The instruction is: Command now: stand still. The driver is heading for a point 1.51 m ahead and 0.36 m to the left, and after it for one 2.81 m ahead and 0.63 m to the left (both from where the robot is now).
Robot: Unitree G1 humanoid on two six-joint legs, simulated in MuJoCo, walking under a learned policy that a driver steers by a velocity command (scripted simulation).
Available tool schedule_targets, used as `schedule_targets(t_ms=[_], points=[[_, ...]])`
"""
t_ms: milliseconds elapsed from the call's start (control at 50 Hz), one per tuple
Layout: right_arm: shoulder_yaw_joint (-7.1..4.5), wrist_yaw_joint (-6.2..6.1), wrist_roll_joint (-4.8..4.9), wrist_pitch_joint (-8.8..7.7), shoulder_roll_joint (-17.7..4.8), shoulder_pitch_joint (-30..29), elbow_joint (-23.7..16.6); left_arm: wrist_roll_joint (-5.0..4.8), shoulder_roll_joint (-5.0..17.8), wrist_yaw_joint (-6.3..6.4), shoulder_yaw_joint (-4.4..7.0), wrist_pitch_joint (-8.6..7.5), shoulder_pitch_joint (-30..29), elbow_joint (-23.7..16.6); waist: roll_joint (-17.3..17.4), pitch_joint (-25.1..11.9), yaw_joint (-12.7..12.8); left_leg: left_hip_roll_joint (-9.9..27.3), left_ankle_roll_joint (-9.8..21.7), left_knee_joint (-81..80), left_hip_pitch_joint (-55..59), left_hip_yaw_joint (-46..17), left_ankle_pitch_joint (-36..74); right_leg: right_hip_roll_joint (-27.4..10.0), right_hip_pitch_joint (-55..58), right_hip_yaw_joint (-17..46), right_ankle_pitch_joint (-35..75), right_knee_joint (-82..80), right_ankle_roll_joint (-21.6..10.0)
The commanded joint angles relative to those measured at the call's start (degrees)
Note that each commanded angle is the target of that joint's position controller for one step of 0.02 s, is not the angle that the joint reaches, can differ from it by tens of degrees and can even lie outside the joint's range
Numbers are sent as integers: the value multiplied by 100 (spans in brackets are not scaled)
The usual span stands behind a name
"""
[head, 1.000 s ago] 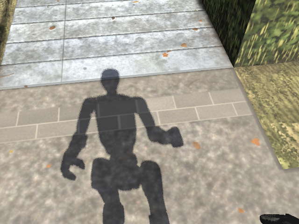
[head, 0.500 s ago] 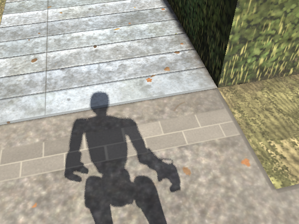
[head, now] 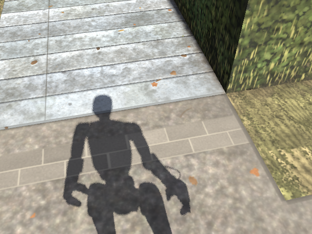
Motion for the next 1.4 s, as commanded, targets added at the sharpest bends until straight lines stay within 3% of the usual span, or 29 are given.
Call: schedule_targets(t_ms=[20, 440, 840, 860, 900, 920, 960, 1020, 1040, 1060, 1080, 1100, 1120, 1140, 1160, 1180, 1200, 1220, 1260, 1300, 1340, 1400], points=[[-110, -35, 0, -43, -621, -8, -96, -7, 587, 32, 129, -67, 86, -107, -24, -128, -3, 123, 111, -495, 81, -147, 741, -185, -145, 144, 1152, -541, -105], [-60, -103, 7, -54, -391, 534, 247, -43, 406, 59, 14, -70, 309, 952, 13, 45, 26, 53, 128, -640, -1, -90, 546, -110, -256, 24, 757, -735, -87], [-16, -118, 20, -78, -201, 1012, 255, -63, 245, 64, -63, -43, 505, 1414, 25, 112, 74, 25, 155, -649, -29, -75, 653, -89, -297, -29, 782, -740, -73], [-2, -122, 17, -73, -136, 1134, 313, -62, 177, 68, -80, -35, 618, 1486, 30, -32, 76, -32, 167, -676, 33, -20, 92, -25, -237, -99, 247, -751, -83], [-72, -155, 86, -56, -305, 1189, 299, -122, 297, 99, -30, -20, 620, 1475, 93, 218, 69, -105, 342, -623, -258, -42, -1817, 138, -605, -220, -1531, -529, -230], [-93, -161, 101, -78, -355, 1185, 251, -130, 318, 104, -20, -45, 567, 1417, 145, 471, 61, 11, 464, -709, -494, -226, -2488, 107, -900, -172, -2081, -462, -322], [-131, -128, 142, -201, -411, 1364, 211, -154, 191, 65, -39, -190, 475, 1318, 332, 693, -14, 389, 727, -924, -491, -807, -2843, 5, -1313, -93, -1998, -178, -416], [-271, -58, 185, -345, -750, 1823, 255, -185, -75, -62, -83, -419, 305, 1165, 1046, 500, -96, 1474, 1341, -1748, -94, -2447, -3239, 80, -1565, -462, -885, 1022, -397], [-281, -48, 179, -362, -754, 1682, 177, -195, -40, -98, -73, -467, 302, 1151, 1015, 557, -12, 1639, 1426, -1909, -445, -2682, -3145, -19, -1296, -389, -778, 1176, -484], [-274, -35, 179, -371, -740, 1375, 46, -212, -54, -120, -64, -502, 467, 1193, 963, 608, 189, 1557, 1337, -1892, -813, -2477, -2969, -46, -876, -402, -838, 902, -590], [-266, -14, 219, -363, -737, 930, -127, -229, -115, -122, -64, -523, 862, 1326, 942, 679, 483, 1274, 1133, -1698, -1346, -1980, -2723, -19, -106, -441, -821, 123, -700], [-251, -1, 252, -362, -672, 540, -301, -209, -17, -105, -16, -523, 1372, 1533, 664, 732, 719, 828, 861, -1124, -1885, -1357, -2171, -47, 726, -248, -574, -548, -713], [-172, 22, 259, -415, -329, 280, -449, -180, 490, -71, 138, -533, 2117, 1745, -423, 545, 950, 173, 497, 503, -2729, -437, -1249, -821, 1663, 1018, -903, -1176, -873], [-88, 24, 242, -548, -20, 211, -707, -191, 1280, -137, 340, -581, 2770, 1831, -1911, 310, 1081, -317, 306, 2225, -3599, 245, -1175, -2091, 2211, 3135, -1302, -2025, -1477], [-147, 37, 285, -639, -270, 145, -708, -56, 897, -142, 226, -665, 2562, 1764, -1193, 462, 898, -101, 415, 3429, -4030, -413, -1400, -2404, 2044, 3592, -1017, -2027, -1641], [-161, 92, 350, -690, -277, 391, -622, -50, 538, -139, 139, -722, 2223, 1646, -693, 615, 664, -9, 559, 3951, -4294, -821, -931, -2250, 2060, 2957, -474, -1913, -1458], [-170, 134, 340, -712, -242, 574, -533, -81, 443, -167, 100, -740, 1884, 1540, -510, 525, 473, 89, 654, 4033, -4328, -895, -449, -2000, 2089, 2236, 75, -1894, -1222], [-209, 152, 302, -722, -290, 527, -535, -108, 361, -193, 62, -717, 1683, 1501, -399, 545, 384, 170, 708, 3843, -4383, -913, -72, -1842, 2121, 1586, 885, -1899, -1004], [-252, 218, 264, -661, -232, 435, -571, -33, 106, -180, -27, -637, 1655, 1485, -520, 363, 339, 242, 668, 3509, -3965, -656, 441, -1450, 1930, 544, 1983, -1902, -687], [-200, 291, 234, -551, -18, 183, -720, 29, 210, -121, -36, -609, 1606, 1438, -455, 386, 314, 205, 525, 3074, -3668, -395, 875, -1312, 1487, 19, 2309, -2061, -697], [-103, 316, 202, -509, 139, -486, -1082, 53, 425, -51, -29, -621, 1375, 1329, -362, 633, 349, 188, 418, 2078, -3273, -100, 1339, -1202, 859, -386, 2268, -2313, -699], [-19, 408, 164, -500, 133, -1151, -1470, -29, 714, 19, 19, -627, 1594, 1345, -426, 726, 493, 123, 464, 1208, -2666, 390, 1622, -1336, 678, -739, 2508, -2472, -719]])
Keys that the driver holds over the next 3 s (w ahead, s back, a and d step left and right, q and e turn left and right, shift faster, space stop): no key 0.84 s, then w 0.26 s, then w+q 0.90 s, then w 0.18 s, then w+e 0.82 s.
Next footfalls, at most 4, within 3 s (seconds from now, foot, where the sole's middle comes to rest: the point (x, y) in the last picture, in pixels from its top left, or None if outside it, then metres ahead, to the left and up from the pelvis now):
1.54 left None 0.40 0.12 -0.77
2.02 right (151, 189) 0.73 0.04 -0.77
2.50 left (83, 176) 0.80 0.37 -0.77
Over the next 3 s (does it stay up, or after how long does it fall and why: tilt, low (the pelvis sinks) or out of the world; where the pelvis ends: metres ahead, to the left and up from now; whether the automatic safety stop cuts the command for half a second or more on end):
stays up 0.96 0.26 -0.01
